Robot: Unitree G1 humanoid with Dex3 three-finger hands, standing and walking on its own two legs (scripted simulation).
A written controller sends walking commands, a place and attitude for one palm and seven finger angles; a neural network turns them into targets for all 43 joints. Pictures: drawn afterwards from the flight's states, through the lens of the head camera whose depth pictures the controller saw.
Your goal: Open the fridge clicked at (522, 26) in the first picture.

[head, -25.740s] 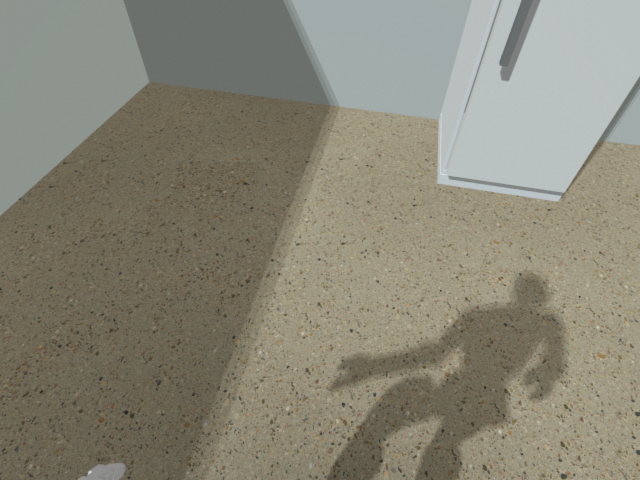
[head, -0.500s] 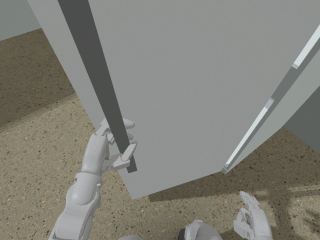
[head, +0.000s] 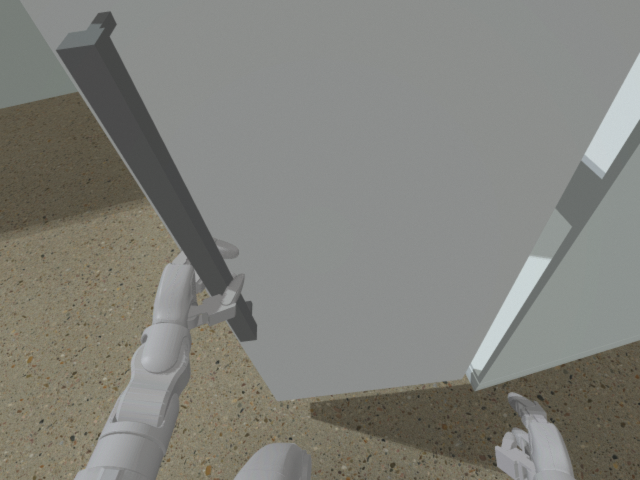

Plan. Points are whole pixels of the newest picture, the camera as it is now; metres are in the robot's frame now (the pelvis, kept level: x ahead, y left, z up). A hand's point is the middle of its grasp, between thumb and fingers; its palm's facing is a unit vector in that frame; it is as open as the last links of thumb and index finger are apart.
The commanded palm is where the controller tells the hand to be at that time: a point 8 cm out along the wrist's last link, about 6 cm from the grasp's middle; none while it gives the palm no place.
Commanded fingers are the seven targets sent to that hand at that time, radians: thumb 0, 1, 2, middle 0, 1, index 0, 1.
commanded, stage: stop walking and hold the door back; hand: left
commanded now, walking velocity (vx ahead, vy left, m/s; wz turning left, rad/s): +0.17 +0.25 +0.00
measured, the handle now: (201, 231) +0.37 +0.16 +0.12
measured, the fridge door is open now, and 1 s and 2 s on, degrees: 80 73 72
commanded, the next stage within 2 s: loosen the grip on the handle in 0.56 s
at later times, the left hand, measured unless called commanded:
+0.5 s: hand (226, 280) +0.35 +0.15 +0.05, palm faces +0.07 -0.98 -0.20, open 6.5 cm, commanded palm +0.33 +0.21 +0.04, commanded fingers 0.00 0.90 0.90 -0.45 -1.40 -0.45 -1.40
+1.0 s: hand (226, 262) +0.38 +0.16 +0.05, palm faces +0.05 -0.98 -0.19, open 11.2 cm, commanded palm +0.34 +0.19 +0.05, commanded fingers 0.00 -0.55 0.20 -0.34 -1.27 -0.34 -1.27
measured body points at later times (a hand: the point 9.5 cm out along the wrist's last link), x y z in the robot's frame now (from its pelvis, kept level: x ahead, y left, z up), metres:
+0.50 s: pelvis -0.04 +0.01 -0.01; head +0.01 -0.01 +0.43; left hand +0.34 +0.20 +0.06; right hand +0.04 -0.21 -0.15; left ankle -0.05 +0.15 -0.73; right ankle -0.01 -0.09 -0.74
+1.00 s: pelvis -0.03 +0.05 -0.02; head -0.01 +0.06 +0.43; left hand +0.37 +0.21 +0.06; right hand +0.06 -0.22 -0.11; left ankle -0.02 +0.16 -0.74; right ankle -0.01 -0.09 -0.74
